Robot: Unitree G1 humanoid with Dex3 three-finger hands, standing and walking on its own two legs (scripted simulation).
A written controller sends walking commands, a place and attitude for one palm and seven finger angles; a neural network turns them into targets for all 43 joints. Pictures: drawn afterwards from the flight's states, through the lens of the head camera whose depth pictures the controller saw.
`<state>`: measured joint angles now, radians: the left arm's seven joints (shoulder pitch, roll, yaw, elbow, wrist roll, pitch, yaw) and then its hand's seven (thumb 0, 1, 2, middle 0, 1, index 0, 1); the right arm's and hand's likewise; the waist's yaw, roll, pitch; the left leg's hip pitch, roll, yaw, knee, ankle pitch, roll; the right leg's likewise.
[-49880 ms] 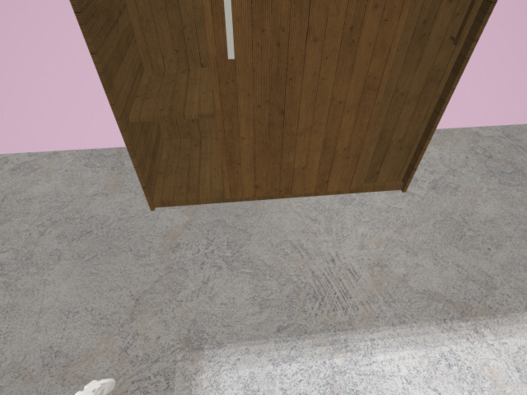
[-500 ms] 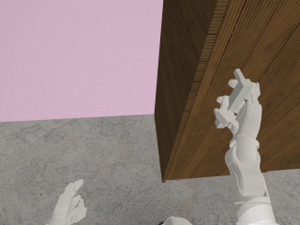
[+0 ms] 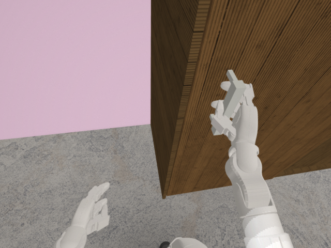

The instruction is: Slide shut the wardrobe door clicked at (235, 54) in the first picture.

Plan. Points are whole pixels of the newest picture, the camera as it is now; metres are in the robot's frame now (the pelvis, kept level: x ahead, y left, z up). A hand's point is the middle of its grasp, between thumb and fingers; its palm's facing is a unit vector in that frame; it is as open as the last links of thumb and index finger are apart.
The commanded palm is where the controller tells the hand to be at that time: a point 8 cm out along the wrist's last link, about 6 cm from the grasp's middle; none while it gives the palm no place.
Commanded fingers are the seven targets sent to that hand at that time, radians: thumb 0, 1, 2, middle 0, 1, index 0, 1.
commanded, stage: step sideways, sliding the door along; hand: right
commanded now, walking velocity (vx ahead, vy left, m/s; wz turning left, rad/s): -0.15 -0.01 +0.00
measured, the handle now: (223, 105) +0.40 -0.18 +0.11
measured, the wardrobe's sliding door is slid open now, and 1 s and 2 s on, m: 0.00 0.00 0.00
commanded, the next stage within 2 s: stop walking and hold the door there in 0.06 s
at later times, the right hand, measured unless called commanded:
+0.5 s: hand (219, 118) +0.35 -0.15 +0.13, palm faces +0.26 +0.94 -0.23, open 6.3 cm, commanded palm +0.31 -0.18 +0.12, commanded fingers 0.00 -0.90 -0.90 0.45 1.40 0.45 1.40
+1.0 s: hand (219, 118) +0.35 -0.15 +0.12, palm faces +0.27 +0.94 -0.23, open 6.2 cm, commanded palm +0.31 -0.17 +0.12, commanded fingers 0.00 -0.90 -0.90 0.45 1.40 0.45 1.40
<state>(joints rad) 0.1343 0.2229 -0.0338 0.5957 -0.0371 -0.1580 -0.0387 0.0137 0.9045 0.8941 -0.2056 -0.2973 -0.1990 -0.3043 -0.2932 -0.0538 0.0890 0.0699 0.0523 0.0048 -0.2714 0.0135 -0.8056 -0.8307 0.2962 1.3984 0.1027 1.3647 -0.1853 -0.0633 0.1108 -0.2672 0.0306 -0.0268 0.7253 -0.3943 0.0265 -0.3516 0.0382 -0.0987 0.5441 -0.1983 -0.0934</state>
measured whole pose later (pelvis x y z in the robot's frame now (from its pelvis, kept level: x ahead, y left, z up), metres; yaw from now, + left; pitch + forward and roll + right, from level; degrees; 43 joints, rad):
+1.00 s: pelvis +0.00 +0.04 +0.01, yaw +10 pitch +0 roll +0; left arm 0.25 0.23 -0.04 0.68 -0.02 -0.06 0.09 0.01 0.90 0.89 -0.21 -0.30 -0.20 -0.30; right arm -0.09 -0.31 -0.23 0.28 0.07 -0.13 -0.16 -0.04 -0.69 -0.84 0.43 1.37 0.25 1.38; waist -0.03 -0.05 -0.06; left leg -0.17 0.00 0.00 0.47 -0.31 0.00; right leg -0.29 -0.05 -0.14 0.47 -0.18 -0.02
